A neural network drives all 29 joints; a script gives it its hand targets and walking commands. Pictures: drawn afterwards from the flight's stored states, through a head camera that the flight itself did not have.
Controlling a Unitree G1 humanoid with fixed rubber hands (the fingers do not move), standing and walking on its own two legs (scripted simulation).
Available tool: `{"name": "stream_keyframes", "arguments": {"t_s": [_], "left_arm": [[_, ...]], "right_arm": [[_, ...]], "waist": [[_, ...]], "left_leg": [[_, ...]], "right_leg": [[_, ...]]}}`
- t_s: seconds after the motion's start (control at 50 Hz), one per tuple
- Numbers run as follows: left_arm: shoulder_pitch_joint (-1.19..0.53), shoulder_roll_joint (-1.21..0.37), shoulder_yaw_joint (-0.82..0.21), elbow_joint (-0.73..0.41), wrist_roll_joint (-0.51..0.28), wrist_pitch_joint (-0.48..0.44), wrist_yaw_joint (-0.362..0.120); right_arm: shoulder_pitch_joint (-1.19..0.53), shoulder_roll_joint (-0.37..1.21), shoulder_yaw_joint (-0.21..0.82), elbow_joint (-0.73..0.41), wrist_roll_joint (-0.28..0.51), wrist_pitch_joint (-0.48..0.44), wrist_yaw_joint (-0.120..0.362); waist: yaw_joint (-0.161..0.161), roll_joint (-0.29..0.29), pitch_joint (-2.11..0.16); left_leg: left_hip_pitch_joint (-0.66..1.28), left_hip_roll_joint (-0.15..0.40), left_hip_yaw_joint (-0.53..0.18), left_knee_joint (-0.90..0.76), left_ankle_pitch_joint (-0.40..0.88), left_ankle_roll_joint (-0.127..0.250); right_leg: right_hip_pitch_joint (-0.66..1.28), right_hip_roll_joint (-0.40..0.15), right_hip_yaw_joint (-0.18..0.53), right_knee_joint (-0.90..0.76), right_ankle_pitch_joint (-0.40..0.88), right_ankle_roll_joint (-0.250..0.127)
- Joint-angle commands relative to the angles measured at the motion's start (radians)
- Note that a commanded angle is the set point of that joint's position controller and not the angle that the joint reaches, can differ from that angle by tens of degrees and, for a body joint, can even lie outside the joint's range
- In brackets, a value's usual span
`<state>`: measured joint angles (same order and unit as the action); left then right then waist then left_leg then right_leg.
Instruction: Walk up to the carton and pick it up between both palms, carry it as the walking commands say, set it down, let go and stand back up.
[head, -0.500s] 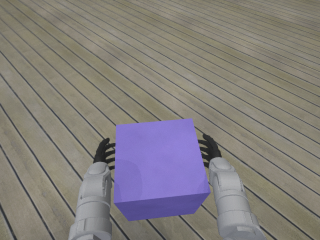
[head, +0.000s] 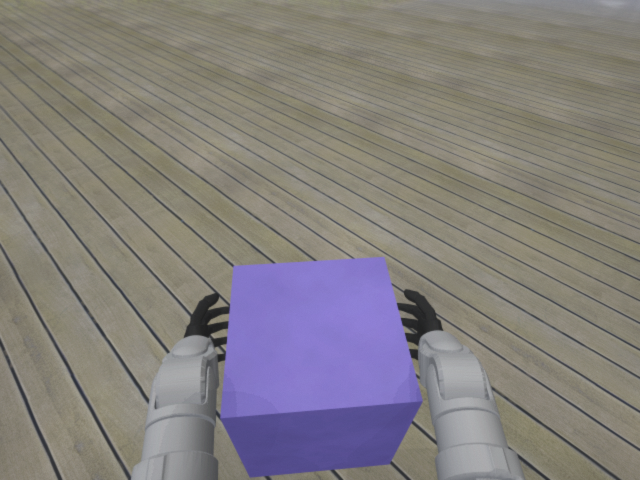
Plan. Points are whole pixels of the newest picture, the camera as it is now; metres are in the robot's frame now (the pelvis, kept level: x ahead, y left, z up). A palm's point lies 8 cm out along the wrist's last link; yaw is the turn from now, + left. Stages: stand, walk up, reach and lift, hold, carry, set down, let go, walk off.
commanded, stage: reach and lift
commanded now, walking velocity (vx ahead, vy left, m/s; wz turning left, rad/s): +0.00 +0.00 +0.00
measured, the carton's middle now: (315, 370) +0.30 +0.03 -0.03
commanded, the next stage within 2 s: hold in 1.26 s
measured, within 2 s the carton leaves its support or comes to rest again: neither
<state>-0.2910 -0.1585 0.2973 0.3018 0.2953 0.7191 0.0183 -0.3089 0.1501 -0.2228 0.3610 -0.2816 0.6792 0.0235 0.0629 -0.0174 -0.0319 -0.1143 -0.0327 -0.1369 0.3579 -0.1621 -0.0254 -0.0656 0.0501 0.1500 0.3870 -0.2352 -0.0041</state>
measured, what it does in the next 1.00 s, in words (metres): stands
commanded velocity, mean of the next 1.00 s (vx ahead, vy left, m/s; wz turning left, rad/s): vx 0.00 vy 0.00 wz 0.00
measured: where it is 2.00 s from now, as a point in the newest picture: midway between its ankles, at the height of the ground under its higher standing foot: outside the picture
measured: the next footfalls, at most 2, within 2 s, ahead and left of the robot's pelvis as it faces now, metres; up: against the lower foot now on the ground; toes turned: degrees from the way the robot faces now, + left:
none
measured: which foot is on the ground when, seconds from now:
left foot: down 0.00-1.00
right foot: down 0.00-1.00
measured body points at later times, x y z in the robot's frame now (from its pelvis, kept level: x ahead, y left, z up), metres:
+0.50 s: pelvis -0.01 +0.01 +0.00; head -0.06 +0.01 +0.45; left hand +0.29 +0.16 +0.04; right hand +0.30 -0.14 +0.05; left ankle +0.03 +0.14 -0.75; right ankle -0.01 -0.12 -0.75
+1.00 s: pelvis -0.01 +0.01 +0.00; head -0.05 +0.01 +0.45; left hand +0.30 +0.16 +0.03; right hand +0.30 -0.14 +0.04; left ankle +0.03 +0.14 -0.75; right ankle -0.01 -0.12 -0.75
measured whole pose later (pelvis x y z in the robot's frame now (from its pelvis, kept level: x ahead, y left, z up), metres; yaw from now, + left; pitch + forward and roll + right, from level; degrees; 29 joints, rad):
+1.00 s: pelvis -0.01 +0.01 +0.00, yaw +0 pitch -7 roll +0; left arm -0.31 -0.16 0.27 0.29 0.30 0.76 0.03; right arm -0.33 0.14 -0.24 0.31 -0.30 0.76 0.05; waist -0.01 -0.02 0.02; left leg -0.07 -0.04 -0.13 0.35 -0.15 -0.01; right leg -0.02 0.04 0.13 0.36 -0.22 0.00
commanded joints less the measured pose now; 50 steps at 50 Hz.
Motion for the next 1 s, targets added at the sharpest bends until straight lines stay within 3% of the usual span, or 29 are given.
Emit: {"name": "stream_keyframes", "arguments": {"t_s": [0.0,0.04,0.06,0.08,0.1,0.16,0.26,0.28,0.3,0.34,0.38,0.4,0.44,0.46,0.48,0.5,0.52,0.54,0.58,0.6,0.64,0.7,0.72,0.76,0.88,0.9,0.94,0.96,0.98], "left_arm": [[-0.444,-0.884,-0.514,-0.027,-0.225,0.005,-0.252],[-0.47,-0.894,-0.523,-0.024,-0.237,0.005,-0.252],[-0.462,-0.895,-0.54,-0.05,-0.244,0.01,-0.252],[-0.481,-0.895,-0.543,-0.055,-0.248,0.02,-0.249],[-0.495,-0.913,-0.556,-0.082,-0.254,0.016,-0.251],[-0.464,-0.926,-0.578,-0.03,-0.274,0.029,-0.257],[-0.538,-0.906,-0.582,-0.066,-0.272,0.008,-0.269],[-0.558,-0.928,-0.591,-0.045,-0.27,0.015,-0.269],[-0.543,-0.914,-0.573,-0.038,-0.27,0.018,-0.27],[-0.511,-0.933,-0.559,0.009,-0.254,0.026,-0.269],[-0.571,-0.928,-0.555,-0.007,-0.262,0.014,-0.271],[-0.593,-0.928,-0.566,-0.032,-0.253,0.014,-0.268],[-0.527,-0.94,-0.566,0.0,-0.264,0.029,-0.259],[-0.532,-0.954,-0.545,0.022,-0.247,0.027,-0.254],[-0.545,-0.942,-0.541,0.005,-0.266,0.018,-0.254],[-0.598,-0.945,-0.559,-0.001,-0.26,0.02,-0.259],[-0.515,-0.952,-0.567,-0.01,-0.266,0.021,-0.258],[-0.552,-0.963,-0.567,-0.028,-0.267,0.019,-0.258],[-0.523,-0.931,-0.554,-0.021,-0.255,0.019,-0.255],[-0.511,-0.937,-0.54,-0.013,-0.239,0.023,-0.256],[-0.539,-0.935,-0.561,-0.042,-0.254,0.016,-0.257],[-0.541,-0.937,-0.578,-0.048,-0.273,0.008,-0.259],[-0.561,-0.951,-0.592,-0.027,-0.274,0.013,-0.258],[-0.524,-0.945,-0.582,-0.046,-0.265,0.01,-0.257],[-0.532,-0.935,-0.547,0.007,-0.249,0.023,-0.266],[-0.533,-0.938,-0.564,0.025,-0.256,0.028,-0.26],[-0.504,-0.926,-0.562,-0.022,-0.263,0.018,-0.259],[-0.495,-0.939,-0.59,-0.051,-0.275,0.017,-0.26],[-0.48,-0.928,-0.575,-0.034,-0.259,0.017,-0.257]], "right_arm": [[-0.418,0.916,0.458,0.008,0.213,-0.012,0.213],[-0.417,0.914,0.464,0.018,0.209,0.001,0.217],[-0.486,0.945,0.495,-0.081,0.235,-0.011,0.214],[-0.438,0.951,0.491,-0.015,0.226,0.005,0.218],[-0.508,0.939,0.509,-0.098,0.235,0.002,0.217],[-0.513,0.94,0.517,-0.088,0.264,0.007,0.21],[-0.523,0.931,0.482,-0.104,0.229,0.01,0.213],[-0.547,0.937,0.49,-0.1,0.248,0.011,0.215],[-0.541,0.944,0.498,-0.084,0.245,0.021,0.216],[-0.554,0.929,0.485,-0.064,0.251,0.031,0.216],[-0.519,0.907,0.434,-0.011,0.215,0.035,0.223],[-0.548,0.937,0.462,-0.04,0.235,0.03,0.232],[-0.538,0.955,0.489,-0.048,0.253,0.038,0.233],[-0.568,0.91,0.456,-0.062,0.25,0.031,0.232],[-0.553,0.932,0.46,-0.024,0.235,0.043,0.234],[-0.517,0.909,0.439,-0.009,0.225,0.039,0.238],[-0.547,0.944,0.479,-0.072,0.247,0.03,0.241],[-0.514,0.916,0.451,-0.03,0.237,0.034,0.244],[-0.519,0.914,0.447,-0.043,0.229,0.031,0.242],[-0.503,0.921,0.441,-0.042,0.218,0.027,0.241],[-0.497,0.898,0.46,-0.076,0.229,0.031,0.236],[-0.54,0.893,0.478,-0.1,0.24,0.024,0.241],[-0.509,0.928,0.477,-0.072,0.24,0.023,0.24],[-0.554,0.909,0.485,-0.121,0.243,0.02,0.241],[-0.546,0.906,0.45,-0.067,0.22,0.041,0.238],[-0.518,0.932,0.456,-0.026,0.232,0.04,0.235],[-0.5,0.923,0.458,-0.059,0.227,0.038,0.23],[-0.466,0.916,0.466,-0.09,0.231,0.035,0.227],[-0.483,0.939,0.483,-0.087,0.241,0.034,0.228]], "waist": [[-0.001,0.073,-0.134],[-0.018,0.028,-0.11],[0.01,0.012,-0.147],[-0.022,0.056,-0.151],[0.009,0.003,-0.208],[-0.019,0.05,-0.131],[-0.055,-0.048,-0.194],[-0.047,0.057,-0.195],[-0.043,-0.001,-0.14],[-0.042,0.045,-0.12],[-0.065,-0.044,-0.145],[-0.053,0.035,-0.177],[-0.042,-0.007,-0.15],[-0.041,0.062,-0.167],[-0.045,-0.04,-0.149],[-0.072,0.066,-0.161],[-0.062,-0.004,-0.178],[-0.049,0.045,-0.184],[-0.055,-0.013,-0.144],[-0.054,0.038,-0.149],[-0.076,0.036,-0.138],[-0.053,-0.003,-0.166],[-0.09,0.031,-0.209],[-0.058,0.006,-0.175],[-0.072,-0.011,-0.126],[-0.086,0.036,-0.11],[-0.067,-0.025,-0.181],[-0.082,0.006,-0.14],[-0.054,0.027,-0.207]], "left_leg": [[0.144,-0.066,0.09,-0.03,0.245,-0.02],[0.158,-0.059,0.093,-0.042,0.194,-0.01],[0.13,-0.062,0.087,-0.045,0.192,-0.009],[0.157,-0.064,0.089,-0.048,0.194,-0.009],[0.18,-0.061,0.088,-0.047,0.202,-0.009],[0.152,-0.064,0.089,-0.041,0.144,-0.009],[0.174,-0.065,0.094,-0.034,0.156,-0.005],[0.155,-0.077,0.106,-0.032,0.101,-0.008],[0.106,-0.065,0.098,-0.039,0.093,0.003],[0.123,-0.061,0.09,-0.042,0.051,0.0],[0.139,-0.053,0.087,-0.038,0.053,0.004],[0.146,-0.06,0.095,-0.05,0.058,-0.001],[0.129,-0.055,0.082,-0.048,0.088,0.008],[0.131,-0.066,0.087,-0.043,0.116,-0.002],[0.14,-0.051,0.072,-0.05,0.071,0.012],[0.151,-0.063,0.089,-0.05,0.082,-0.004],[0.149,-0.056,0.087,-0.05,0.138,0.005],[0.171,-0.063,0.086,-0.041,0.142,-0.006],[0.154,-0.055,0.075,-0.052,0.136,0.005],[0.123,-0.061,0.073,-0.053,0.113,0.0],[0.14,-0.066,0.083,-0.048,0.116,0.006],[0.145,-0.059,0.08,-0.049,0.107,0.001],[0.156,-0.064,0.081,-0.051,0.095,-0.005],[0.155,-0.059,0.078,-0.048,0.1,0.006],[0.156,-0.063,0.083,-0.046,0.015,0.005],[0.149,-0.076,0.093,-0.047,0.029,0.002],[0.181,-0.061,0.076,-0.044,0.148,0.007],[0.172,-0.065,0.075,-0.036,0.158,0.003],[0.174,-0.075,0.082,-0.054,0.167,0.0]], "right_leg": [[-0.026,0.038,-0.056,-0.094,0.234,0.017],[-0.038,0.034,-0.057,-0.104,0.197,0.012],[0.011,0.035,-0.065,-0.091,0.222,0.019],[0.003,0.031,-0.054,-0.084,0.234,0.017],[0.007,0.042,-0.059,-0.087,0.206,0.021],[-0.02,0.025,-0.054,-0.098,0.153,0.013],[0.012,0.039,-0.068,-0.104,0.185,0.022],[0.006,0.016,-0.059,-0.106,0.157,0.012],[0.015,0.025,-0.067,-0.096,0.148,0.022],[-0.03,0.022,-0.071,-0.105,0.067,0.015],[-0.014,0.038,-0.078,-0.113,0.075,0.019],[-0.023,0.033,-0.078,-0.097,0.098,0.014],[0.015,0.027,-0.079,-0.093,0.142,0.023],[0.025,0.028,-0.073,-0.091,0.166,0.017],[-0.018,0.038,-0.088,-0.089,0.12,0.029],[-0.019,0.031,-0.077,-0.098,0.135,0.012],[0.017,0.042,-0.079,-0.084,0.186,0.019],[0.009,0.032,-0.072,-0.103,0.165,0.017],[-0.002,0.038,-0.084,-0.099,0.168,0.023],[0.021,0.034,-0.07,-0.093,0.165,0.02],[0.008,0.027,-0.076,-0.102,0.185,0.021],[-0.014,0.043,-0.091,-0.097,0.13,0.021],[0.006,0.039,-0.083,-0.095,0.151,0.012],[-0.007,0.038,-0.082,-0.089,0.142,0.016],[-0.058,0.033,-0.078,-0.122,0.032,0.011],[-0.05,0.027,-0.071,-0.118,0.076,0.005],[0.012,0.038,-0.076,-0.104,0.193,0.02],[-0.004,0.035,-0.074,-0.107,0.203,0.017],[0.037,0.036,-0.069,-0.099,0.236,0.018]]}}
